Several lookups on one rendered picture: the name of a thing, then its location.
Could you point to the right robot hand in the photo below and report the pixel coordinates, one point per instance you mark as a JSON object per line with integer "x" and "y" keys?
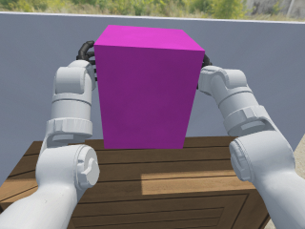
{"x": 207, "y": 62}

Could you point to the right robot forearm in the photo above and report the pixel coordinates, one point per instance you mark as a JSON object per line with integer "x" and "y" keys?
{"x": 235, "y": 100}

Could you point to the left robot upper arm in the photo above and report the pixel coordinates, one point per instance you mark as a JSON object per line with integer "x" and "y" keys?
{"x": 63, "y": 174}

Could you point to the carton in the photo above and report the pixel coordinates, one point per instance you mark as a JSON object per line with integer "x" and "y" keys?
{"x": 147, "y": 79}

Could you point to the left robot hand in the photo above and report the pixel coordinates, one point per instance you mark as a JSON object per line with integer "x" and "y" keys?
{"x": 83, "y": 54}

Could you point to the pedestal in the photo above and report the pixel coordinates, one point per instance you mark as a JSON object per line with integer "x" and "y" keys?
{"x": 195, "y": 187}

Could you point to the left robot forearm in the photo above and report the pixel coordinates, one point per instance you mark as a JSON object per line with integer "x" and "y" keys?
{"x": 70, "y": 106}

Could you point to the right robot upper arm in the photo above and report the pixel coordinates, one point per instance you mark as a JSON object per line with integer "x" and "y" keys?
{"x": 265, "y": 160}

